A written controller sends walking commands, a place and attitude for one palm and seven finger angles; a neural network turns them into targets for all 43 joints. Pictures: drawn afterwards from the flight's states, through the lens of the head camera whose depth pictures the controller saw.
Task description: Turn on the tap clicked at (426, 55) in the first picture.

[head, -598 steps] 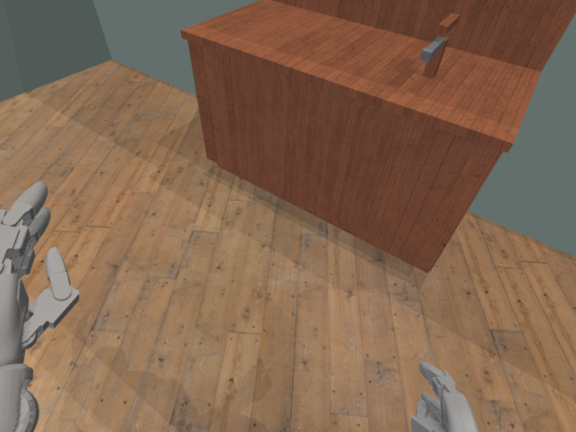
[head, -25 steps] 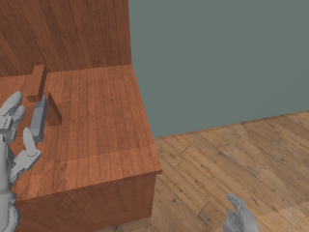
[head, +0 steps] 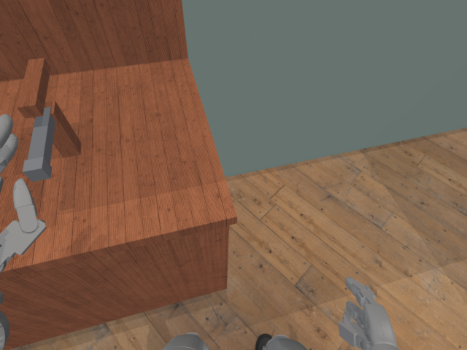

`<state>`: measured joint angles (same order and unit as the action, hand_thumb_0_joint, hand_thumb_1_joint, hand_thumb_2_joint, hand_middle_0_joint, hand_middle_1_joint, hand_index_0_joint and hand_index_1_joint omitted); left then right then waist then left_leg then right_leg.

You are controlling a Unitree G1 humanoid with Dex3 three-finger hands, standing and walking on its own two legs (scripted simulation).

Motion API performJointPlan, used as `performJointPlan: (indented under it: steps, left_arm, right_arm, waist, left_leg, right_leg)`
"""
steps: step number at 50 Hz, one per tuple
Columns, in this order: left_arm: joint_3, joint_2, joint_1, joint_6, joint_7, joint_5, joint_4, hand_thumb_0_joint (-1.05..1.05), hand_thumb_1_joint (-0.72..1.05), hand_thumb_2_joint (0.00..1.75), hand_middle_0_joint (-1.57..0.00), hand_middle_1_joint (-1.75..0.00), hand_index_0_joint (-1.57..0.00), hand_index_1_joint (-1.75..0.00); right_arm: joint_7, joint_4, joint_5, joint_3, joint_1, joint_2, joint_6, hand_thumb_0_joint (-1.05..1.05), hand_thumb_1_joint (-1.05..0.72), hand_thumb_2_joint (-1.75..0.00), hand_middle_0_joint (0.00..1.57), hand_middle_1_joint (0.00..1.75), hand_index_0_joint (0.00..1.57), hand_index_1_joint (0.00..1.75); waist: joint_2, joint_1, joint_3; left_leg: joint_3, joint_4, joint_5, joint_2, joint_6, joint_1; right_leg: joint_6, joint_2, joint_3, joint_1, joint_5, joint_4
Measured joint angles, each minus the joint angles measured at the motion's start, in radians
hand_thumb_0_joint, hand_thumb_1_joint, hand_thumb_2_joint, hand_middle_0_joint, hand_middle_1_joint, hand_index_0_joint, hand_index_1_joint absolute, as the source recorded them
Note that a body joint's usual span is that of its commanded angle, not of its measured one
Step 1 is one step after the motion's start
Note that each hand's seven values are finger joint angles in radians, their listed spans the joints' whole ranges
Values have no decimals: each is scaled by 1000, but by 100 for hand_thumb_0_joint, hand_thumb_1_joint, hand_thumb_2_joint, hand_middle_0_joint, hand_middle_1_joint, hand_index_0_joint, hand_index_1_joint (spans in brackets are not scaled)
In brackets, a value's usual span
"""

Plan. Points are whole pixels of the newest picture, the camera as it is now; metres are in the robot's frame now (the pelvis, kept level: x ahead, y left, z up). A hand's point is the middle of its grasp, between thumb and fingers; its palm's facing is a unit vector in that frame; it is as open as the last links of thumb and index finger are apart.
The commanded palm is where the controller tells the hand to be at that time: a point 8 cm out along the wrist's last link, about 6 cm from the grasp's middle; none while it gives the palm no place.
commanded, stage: come to a stop and stand still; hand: left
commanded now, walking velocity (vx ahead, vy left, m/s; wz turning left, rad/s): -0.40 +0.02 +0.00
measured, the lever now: (37, 169) +0.35 +0.36 +0.09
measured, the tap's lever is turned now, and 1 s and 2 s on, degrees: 0 0 0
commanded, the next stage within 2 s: look again from close up in 1.42 s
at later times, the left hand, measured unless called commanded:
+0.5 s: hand (20, 258) +0.18 +0.24 +0.18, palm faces +0.35 -0.87 -0.36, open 7.4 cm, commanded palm +0.13 +0.28 +0.19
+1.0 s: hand out of the picture +0.21 +0.27 +0.21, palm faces +0.43 -0.80 -0.41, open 7.4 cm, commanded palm +0.12 +0.27 +0.19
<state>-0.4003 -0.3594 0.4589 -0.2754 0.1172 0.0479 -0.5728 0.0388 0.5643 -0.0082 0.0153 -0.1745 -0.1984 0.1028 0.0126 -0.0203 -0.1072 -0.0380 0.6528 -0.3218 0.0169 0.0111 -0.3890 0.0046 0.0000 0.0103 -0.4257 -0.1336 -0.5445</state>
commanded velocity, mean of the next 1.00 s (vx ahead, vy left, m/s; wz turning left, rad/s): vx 0.01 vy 0.00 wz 0.00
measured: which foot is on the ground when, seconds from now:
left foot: down 0.00-1.00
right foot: down 0.00-0.12, up 0.14-0.32, down 0.34-1.00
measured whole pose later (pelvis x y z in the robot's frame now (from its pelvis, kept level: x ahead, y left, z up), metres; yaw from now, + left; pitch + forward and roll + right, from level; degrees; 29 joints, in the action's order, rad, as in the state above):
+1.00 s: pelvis -0.06 +0.01 +0.01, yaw -5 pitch +0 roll -1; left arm -0.49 -0.45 0.20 -0.21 0.08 0.06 -0.33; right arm -0.01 0.58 0.02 0.01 -0.16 -0.21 0.12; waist -0.02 -0.04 -0.10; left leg -0.04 0.50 -0.17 0.02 0.03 -0.32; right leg -0.03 0.01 -0.01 -0.20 -0.27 -0.47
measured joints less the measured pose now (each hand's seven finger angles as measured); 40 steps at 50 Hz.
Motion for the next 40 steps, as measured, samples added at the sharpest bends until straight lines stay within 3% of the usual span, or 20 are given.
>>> performJointPlan:
  steps: [3, 6, 10, 12, 14, 17, 20, 24, 27, 30, 40]
  left_arm:
    - [-3, -5, 8, -9, 8, -6, -6, 1, 89, 90, -22, -30, -22, -30]
    - [-11, -18, 25, -14, 14, -10, -2, 1, 89, 90, -22, -30, -22, -30]
    - [-26, -27, 18, 0, 11, -8, 38, 1, 89, 90, -22, -30, -22, -30]
    - [-27, -17, 14, 16, 13, -1, 46, 1, 89, 90, -22, -30, -22, -30]
    - [-22, -1, 14, 32, 19, 4, 35, 1, 89, 90, -21, -30, -21, -30]
    - [-6, 5, -3, 51, 19, -3, 17, 1, 89, 90, -21, -30, -21, -30]
    - [30, 18, -56, 61, 5, -12, 46, 1, 89, 90, -21, -30, -21, -30]
    - [35, 18, -12, 67, -6, 1, 58, 1, 89, 90, -21, -30, -21, -30]
    - [31, 11, 28, 68, -8, 6, 72, 1, 89, 90, -21, -30, -21, -30]
    - [22, -9, 2, 78, -7, 7, 107, 1, 89, 90, -21, -30, -21, -30]
    - [29, -8, 9, 59, 6, -3, 29, 1, 89, 90, -21, -30, -21, -30]
  right_arm:
    - [2, 30, -3, 3, -11, -4, -6, 1, -90, -90, 20, 30, 20, 30]
    - [10, 38, -3, 0, -33, -4, -9, 2, -90, -90, 20, 30, 20, 30]
    - [20, 41, 4, 5, -56, 19, 9, 2, -90, -90, 20, 30, 20, 30]
    - [8, 44, 10, 3, -67, 35, 19, 2, -90, -90, 20, 30, 20, 30]
    - [-4, 45, 15, -6, -73, 45, 27, 2, -90, -90, 20, 30, 20, 30]
    - [-16, 41, 13, -24, -73, 55, 36, 2, -90, -90, 20, 30, 20, 30]
    - [-21, 52, 10, -32, -49, 42, 29, 2, -90, -90, 20, 30, 20, 30]
    - [-22, 51, 17, -34, -51, 25, 7, 2, -90, -90, 20, 30, 20, 30]
    - [-13, 45, 21, -18, -57, 2, 3, 2, -90, -90, 20, 30, 20, 30]
    - [-1, 53, 26, -8, -49, 0, 2, 2, -90, -90, 20, 30, 20, 30]
    - [-9, 22, 24, -12, -31, 13, 17, 2, -90, -90, 20, 30, 20, 30]
  waist:
    - [20, 12, 8]
    - [35, 21, 16]
    - [2, 28, 21]
    - [-7, 20, 35]
    - [-6, 5, 51]
    - [4, -2, 71]
    - [-44, 21, 48]
    - [-39, 19, 87]
    - [-40, 41, 106]
    - [3, 31, 81]
    - [2, 32, 48]
  left_leg:
    - [1, -16, -15, -20, 2, -10]
    - [-18, -68, 120, -21, 17, -1]
    - [0, -50, 117, 8, 31, -14]
    - [3, -62, 126, 23, 27, -18]
    - [-10, -72, 135, 36, 22, -21]
    - [-25, -60, 135, 41, 14, -37]
    - [16, -37, 110, 59, 7, -34]
    - [40, 17, 18, 24, 1, -12]
    - [43, -41, 65, 3, 9, 45]
    - [19, -70, 73, -23, 23, 78]
    - [33, -144, 121, -10, 13, 86]
  right_leg:
    - [-6, 18, -2, -6, 26, 25]
    - [-11, 28, -7, -21, 0, 5]
    - [-16, -19, -20, -66, -234, -340]
    - [-14, -25, -12, -30, -286, -398]
    - [-14, -11, 7, 46, -316, -317]
    - [-5, 12, 29, 208, -299, -38]
    - [-18, -16, 66, 278, -164, 76]
    - [-15, -10, 34, 270, -178, 68]
    - [-28, -3, 23, 259, -202, 33]
    - [-37, 26, 3, 263, -214, 13]
    - [-29, 11, 16, 287, -148, 116]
